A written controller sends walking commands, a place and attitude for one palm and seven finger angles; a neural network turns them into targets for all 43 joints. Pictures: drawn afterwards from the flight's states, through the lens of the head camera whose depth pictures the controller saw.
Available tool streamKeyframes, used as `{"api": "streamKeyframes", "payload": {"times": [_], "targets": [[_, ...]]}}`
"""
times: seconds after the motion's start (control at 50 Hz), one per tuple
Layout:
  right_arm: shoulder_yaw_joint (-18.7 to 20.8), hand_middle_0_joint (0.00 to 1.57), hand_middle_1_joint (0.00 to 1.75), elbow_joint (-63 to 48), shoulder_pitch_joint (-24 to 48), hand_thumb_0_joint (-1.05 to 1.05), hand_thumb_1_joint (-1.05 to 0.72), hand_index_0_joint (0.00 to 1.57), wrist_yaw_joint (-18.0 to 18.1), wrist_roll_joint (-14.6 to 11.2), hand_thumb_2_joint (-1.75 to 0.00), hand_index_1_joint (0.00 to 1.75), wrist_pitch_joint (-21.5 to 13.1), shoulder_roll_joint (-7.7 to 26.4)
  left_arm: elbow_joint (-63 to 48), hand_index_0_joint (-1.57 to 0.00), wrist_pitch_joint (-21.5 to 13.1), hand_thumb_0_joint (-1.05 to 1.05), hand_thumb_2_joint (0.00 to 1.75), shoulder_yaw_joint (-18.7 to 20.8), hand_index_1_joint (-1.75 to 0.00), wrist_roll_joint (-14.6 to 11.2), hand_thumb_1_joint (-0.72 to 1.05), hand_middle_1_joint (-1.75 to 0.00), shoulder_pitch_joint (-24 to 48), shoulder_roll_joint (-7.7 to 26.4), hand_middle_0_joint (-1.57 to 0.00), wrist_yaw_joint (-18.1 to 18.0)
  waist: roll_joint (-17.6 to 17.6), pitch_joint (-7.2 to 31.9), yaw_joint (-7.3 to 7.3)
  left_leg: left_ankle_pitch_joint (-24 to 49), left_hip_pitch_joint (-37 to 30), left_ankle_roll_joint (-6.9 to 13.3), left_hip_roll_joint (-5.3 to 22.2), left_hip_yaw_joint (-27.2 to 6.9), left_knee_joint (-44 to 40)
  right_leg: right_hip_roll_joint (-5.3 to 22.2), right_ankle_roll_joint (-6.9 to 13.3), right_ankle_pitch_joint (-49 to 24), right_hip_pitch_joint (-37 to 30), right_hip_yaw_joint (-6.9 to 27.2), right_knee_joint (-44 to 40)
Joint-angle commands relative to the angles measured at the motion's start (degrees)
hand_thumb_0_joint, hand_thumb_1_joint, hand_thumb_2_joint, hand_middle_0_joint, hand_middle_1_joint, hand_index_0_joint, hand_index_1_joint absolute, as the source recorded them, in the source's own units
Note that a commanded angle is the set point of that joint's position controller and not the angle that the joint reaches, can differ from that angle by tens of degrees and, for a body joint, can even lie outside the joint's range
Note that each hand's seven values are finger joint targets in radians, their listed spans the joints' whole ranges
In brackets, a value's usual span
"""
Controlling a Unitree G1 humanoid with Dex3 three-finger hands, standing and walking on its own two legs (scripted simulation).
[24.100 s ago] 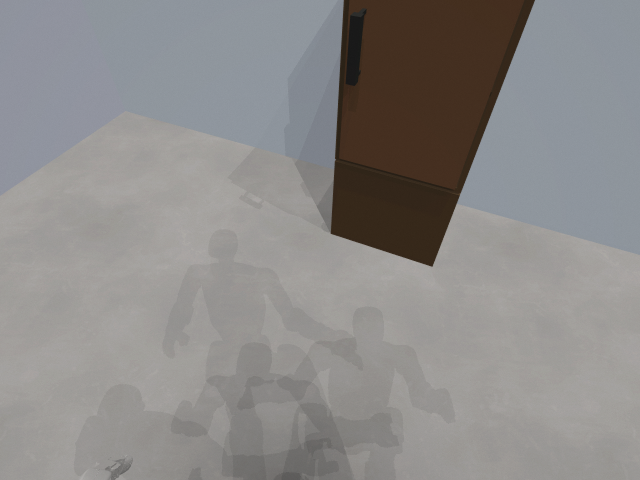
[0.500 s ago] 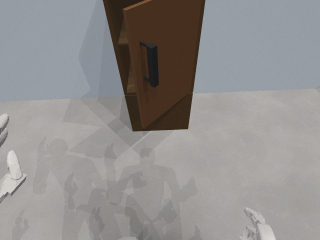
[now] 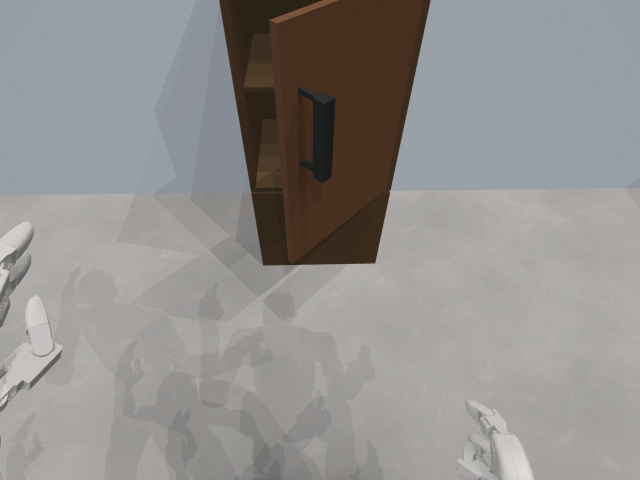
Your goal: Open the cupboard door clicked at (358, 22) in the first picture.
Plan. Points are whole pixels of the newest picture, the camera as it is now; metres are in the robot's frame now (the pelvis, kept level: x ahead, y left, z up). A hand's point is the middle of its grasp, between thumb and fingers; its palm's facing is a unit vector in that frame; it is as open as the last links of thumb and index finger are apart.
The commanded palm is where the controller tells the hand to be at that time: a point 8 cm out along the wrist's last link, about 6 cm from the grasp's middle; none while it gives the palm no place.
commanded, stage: stop stepping back and stand still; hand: left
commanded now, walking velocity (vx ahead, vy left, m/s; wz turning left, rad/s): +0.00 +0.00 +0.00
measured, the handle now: (313, 135) +0.68 +0.06 +0.04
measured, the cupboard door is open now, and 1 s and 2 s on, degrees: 44 44 44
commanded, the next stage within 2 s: let the arm hang, fingers relaxed in 0.52 s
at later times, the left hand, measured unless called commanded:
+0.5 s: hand (16, 359) +0.19 +0.28 +0.15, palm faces +0.40 -0.79 -0.46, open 7.4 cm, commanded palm +0.13 +0.32 +0.17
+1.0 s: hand out of the picture +0.01 +0.18 -0.18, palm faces -0.01 -0.98 -0.18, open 7.0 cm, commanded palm none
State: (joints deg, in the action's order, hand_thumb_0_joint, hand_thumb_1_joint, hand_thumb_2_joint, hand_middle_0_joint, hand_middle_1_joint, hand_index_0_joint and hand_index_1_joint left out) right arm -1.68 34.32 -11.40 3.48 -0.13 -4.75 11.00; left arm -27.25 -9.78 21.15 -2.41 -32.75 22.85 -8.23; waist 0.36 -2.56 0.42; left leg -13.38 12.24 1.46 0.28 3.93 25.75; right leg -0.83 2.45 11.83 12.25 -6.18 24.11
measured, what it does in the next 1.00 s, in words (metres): stands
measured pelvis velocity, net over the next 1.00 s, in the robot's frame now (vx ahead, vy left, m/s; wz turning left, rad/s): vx -0.02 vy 0.00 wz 0.03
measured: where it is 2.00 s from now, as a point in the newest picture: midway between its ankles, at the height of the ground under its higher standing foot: outside the picture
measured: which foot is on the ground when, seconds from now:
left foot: down 0.00-1.00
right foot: down 0.00-1.00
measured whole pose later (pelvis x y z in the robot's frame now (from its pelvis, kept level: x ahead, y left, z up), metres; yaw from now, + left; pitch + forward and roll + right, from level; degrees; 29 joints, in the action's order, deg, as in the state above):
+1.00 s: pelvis -0.02 +0.00 +0.00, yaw +2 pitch +0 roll +0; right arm -1.1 57.1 -14.8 -0.5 1.5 1.6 13.8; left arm 53.3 1.7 -0.7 1.0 -15.0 12.0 -0.5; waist -2.5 -5.2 -0.5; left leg -11.9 15.0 1.5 -0.7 2.7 27.2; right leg 0.2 3.2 12.1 15.4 -7.1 27.5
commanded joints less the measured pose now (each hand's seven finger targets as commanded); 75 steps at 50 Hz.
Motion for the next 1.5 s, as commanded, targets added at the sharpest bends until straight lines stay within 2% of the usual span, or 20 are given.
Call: {"api": "streamKeyframes", "payload": {"times": [0.0, 0.2, 0.38, 0.42, 0.58, 0.6, 0.62, 0.64, 0.66, 0.7, 0.74, 0.76, 0.8, 0.84, 0.88, 0.96, 1.08, 1.24, 1.36, 1.48], "targets": [[3.12, 0.20, 0.30, -8.93, 4.82, 0.00, -0.90, 0.20, 1.07, -0.22, -0.90, 0.30, -3.01, 7.67, -11.85, -0.20, -3.85, 0.00, 0.90, 9.60, -0.30, -0.75, 0.90, -0.30, 0.28, 10.58, -0.20, -1.69, 4.36, 8.55, -0.21, 12.22, 1.67, -0.56, 5.43, -6.85, -5.01, 5.06, -1.78, -12.09, -7.94, 7.52, -1.72], [3.42, 0.20, 0.30, -8.76, 4.88, 0.00, -0.90, 0.20, 1.13, -0.26, -0.90, 0.30, -2.80, 8.23, -10.58, -0.20, -3.84, 0.00, 0.90, 8.17, -0.30, -0.68, 0.90, -0.30, 0.62, 9.34, -0.20, -1.19, 2.59, 8.25, -0.27, 9.73, 2.87, -1.00, 5.47, -7.56, -6.88, 4.47, -2.18, -9.91, -8.25, 6.31, -1.86], [3.60, 0.20, 0.30, -9.06, 5.19, 0.00, -0.90, 0.20, 1.33, 0.01, -0.90, 0.30, -3.03, 8.48, -12.58, -0.20, -4.21, 0.00, 0.90, 9.11, -0.30, -0.35, 0.90, -0.30, 1.65, 10.60, -0.20, -1.53, 5.71, 7.54, -0.01, 6.21, 3.93, -1.23, 5.29, -8.16, -8.17, 4.27, -2.11, -6.74, -7.90, 5.99, -2.15], [3.56, 0.20, 0.30, -8.91, 4.79, 0.00, -0.90, 0.20, 1.37, -0.03, -0.90, 0.30, -3.13, 8.40, -12.51, -0.20, -4.42, 0.00, 0.90, 8.50, -0.30, -0.27, 0.90, -0.30, 2.13, 9.74, -0.20, -1.59, 6.13, 7.14, -0.09, 5.83, 4.21, -1.23, 5.45, -8.21, -8.46, 3.91, -2.22, -6.08, -7.73, 5.69, -1.89], [3.76, 0.20, 0.30, -8.60, 5.02, 0.00, -0.90, 0.20, 1.32, -0.05, -0.90, 0.30, -3.05, 8.54, -9.37, -0.20, -4.07, 0.00, 0.90, 8.17, -0.30, -0.40, 0.90, -0.30, 1.65, 9.19, -0.20, -1.36, 2.75, 6.62, -0.24, 2.74, 4.31, -1.09, 4.86, -7.77, -8.07, 4.71, -2.12, -5.01, -6.72, 6.79, -4.32], [6.08, 0.20, 0.30, 5.78, 6.96, 0.00, -0.90, 0.20, -4.16, -0.44, -0.90, 0.30, -6.18, 18.34, 35.13, -0.20, 3.15, 0.00, 0.90, -15.00, -0.30, 4.76, 0.90, -0.30, 7.17, 1.07, -0.20, 6.51, 3.25, -0.69, -3.05, 11.79, 7.94, 0.31, 6.54, -9.64, 1.25, 7.86, -0.71, -7.46, 4.68, 3.66, 4.06], [5.98, 0.20, 0.30, 6.07, 1.79, 0.00, -0.90, 0.20, -4.31, -0.44, -0.90, 0.30, -1.91, 15.53, 36.87, -0.20, 7.77, 0.00, 0.90, -13.57, -0.30, 3.94, 0.90, -0.30, 7.70, 0.07, -0.20, 7.63, 3.44, 4.79, -2.36, 16.24, 3.39, -0.42, 6.59, -8.50, 0.23, 7.06, -0.40, -3.79, 5.01, 6.92, 2.79], [5.56, 0.20, 0.30, 5.00, 1.13, 0.00, -0.90, 0.20, -4.10, -0.34, -0.90, 0.30, -0.65, 15.23, 36.01, -0.20, 9.15, 0.00, 0.90, -13.88, -0.30, 3.68, 0.90, -0.30, 8.12, -0.58, -0.20, 7.82, 5.25, 4.23, -2.43, 13.37, 4.02, 0.33, 7.64, -8.97, -0.53, 6.09, -0.70, 2.34, 6.05, 5.77, 4.00], [5.09, 0.20, 0.30, 5.54, 1.50, 0.00, -0.90, 0.20, -4.07, 0.36, -0.90, 0.30, -0.09, 14.55, 38.24, -0.20, 9.20, 0.00, 0.90, -14.30, -0.30, 3.87, 0.90, -0.30, 9.78, -1.52, -0.20, 7.90, 4.88, 5.39, -2.13, 8.32, 7.84, 2.11, 8.85, -11.62, -2.20, 5.03, -0.64, 6.71, 5.44, 5.44, 7.39], [4.42, 0.20, 0.30, 5.58, 2.25, 0.00, -0.90, 0.20, -3.90, 1.04, -0.90, 0.30, 0.75, 14.70, 43.81, -0.20, 8.82, 0.00, 0.90, -15.06, -0.30, 4.48, 0.90, -0.30, 11.79, -0.33, -0.20, 8.03, -3.45, 6.58, -1.04, 8.06, 8.68, 3.45, 8.74, -13.11, -2.98, 4.68, -0.10, 4.62, 1.35, 6.85, 7.28], [4.31, 0.20, 0.30, 7.05, 2.95, 0.00, -0.90, 0.20, -3.91, 1.31, -0.90, 0.30, 1.44, 15.07, 50.35, -0.20, 8.75, 0.00, 0.90, -15.46, -0.30, 4.85, 0.90, -0.30, 14.48, 1.52, -0.20, 8.17, -11.32, 6.96, -0.30, 6.10, 7.74, 2.80, 6.54, -11.72, -1.30, 7.11, 0.76, 0.77, -0.11, 8.93, 3.11], [4.27, 0.20, 0.30, 8.06, 2.51, 0.00, -0.90, 0.20, -3.90, 1.27, -0.90, 0.30, 1.95, 15.28, 53.79, -0.20, 8.76, 0.00, 0.90, -15.86, -0.30, 4.83, 0.90, -0.30, 16.27, 2.35, -0.20, 8.16, -12.77, 7.11, -0.70, 4.97, 5.74, 2.33, 5.15, -10.72, -0.21, 8.59, 1.69, 0.94, 0.84, 10.33, 1.24], [3.45, 0.20, 0.30, 10.44, 1.54, 0.00, -0.90, 0.20, -4.03, 1.37, -0.90, 0.30, 3.08, 12.99, 60.21, -0.20, 9.22, 0.00, 0.90, -17.37, -0.30, 4.31, 0.90, -0.30, 18.78, 1.82, -0.20, 7.88, -9.55, 5.38, -1.34, 3.11, 2.77, 1.45, 3.16, -8.46, 0.81, 10.54, 2.94, 4.34, 4.05, 11.85, -1.69], [2.66, 0.20, 0.30, 13.16, 0.88, 0.00, -0.90, 0.20, -3.96, 1.48, -0.90, 0.30, 3.77, 11.18, 65.71, -0.20, 9.30, 0.00, 0.90, -18.63, -0.30, 3.80, 0.90, -0.30, 19.84, 0.80, -0.20, 7.67, -2.70, 4.47, -1.61, 3.41, 0.45, 0.89, 3.06, -7.68, -0.52, 10.20, 2.77, 5.54, 4.84, 11.85, -2.79], [2.33, 0.20, 0.30, 15.26, 0.53, 0.00, -0.90, 0.20, -3.75, 1.44, -0.90, 0.30, 4.02, 10.60, 70.61, -0.20, 9.09, 0.00, 0.90, -19.12, -0.30, 3.54, 0.90, -0.30, 18.95, 0.59, -0.20, 7.38, 3.49, 4.89, -0.87, 3.44, 1.55, 0.91, 4.13, -8.75, -3.26, 8.73, 1.84, 4.89, 1.33, 10.83, -2.63], [2.20, 0.20, 0.30, 19.45, -0.62, 0.00, -0.90, 0.20, -3.09, 1.42, -0.90, 0.30, 4.37, 8.86, 78.79, -0.20, 8.72, 0.00, 0.90, -18.93, -0.30, 3.09, 0.90, -0.30, 16.74, -1.27, -0.20, 7.09, 10.53, 5.67, -0.15, 1.22, 3.03, 0.49, 4.53, -8.60, -5.51, 8.55, 1.96, 2.13, -4.15, 10.28, -4.09], [2.72, 0.20, 0.30, 24.44, -4.85, 0.00, -0.90, 0.20, -2.70, 1.07, -0.90, 0.30, 4.95, 9.02, 85.57, -0.20, 8.37, 0.00, 0.90, -19.16, -0.30, 2.85, 0.90, -0.30, 18.36, -0.82, -0.20, 7.10, 0.96, 1.10, -0.82, 0.66, 1.12, 0.29, 4.73, -7.74, -5.57, 9.16, 2.40, 6.79, -1.41, 9.91, -8.80], [2.69, 0.20, 0.30, 27.92, -6.35, 0.00, -0.90, 0.20, -2.41, 1.19, -0.90, 0.30, 4.82, 8.69, 89.48, -0.20, 8.32, 0.00, 0.90, -19.20, -0.30, 2.82, 0.90, -0.30, 19.02, -1.41, -0.20, 6.80, -1.87, 0.19, -0.87, 1.75, -0.39, 0.51, 5.18, -7.14, -7.07, 8.87, 1.89, 6.63, -1.70, 9.88, -9.91], [2.50, 0.20, 0.30, 28.89, -5.34, 0.00, -0.90, 0.20, -2.34, 1.27, -0.90, 0.30, 4.72, 8.22, 90.33, -0.20, 8.31, 0.00, 0.90, -19.17, -0.30, 2.89, 0.90, -0.30, 19.55, -1.77, -0.20, 6.64, -1.34, -1.54, -0.75, 2.41, -0.57, 0.48, 5.46, -7.08, -8.33, 8.47, 1.46, 5.00, -1.41, 9.93, -9.90], [2.62, 0.20, 0.30, 28.92, -4.25, 0.00, -0.90, 0.20, -2.27, 1.20, -0.90, 0.30, 4.32, 8.30, 90.35, -0.20, 8.00, 0.00, 0.90, -18.91, -0.30, 3.03, 0.90, -0.30, 19.75, -1.59, -0.20, 6.51, -0.80, -0.39, -0.45, 5.89, -1.61, 0.31, 5.75, -7.06, -8.66, 8.48, 0.98, -0.27, -3.32, 9.03, -9.17]]}}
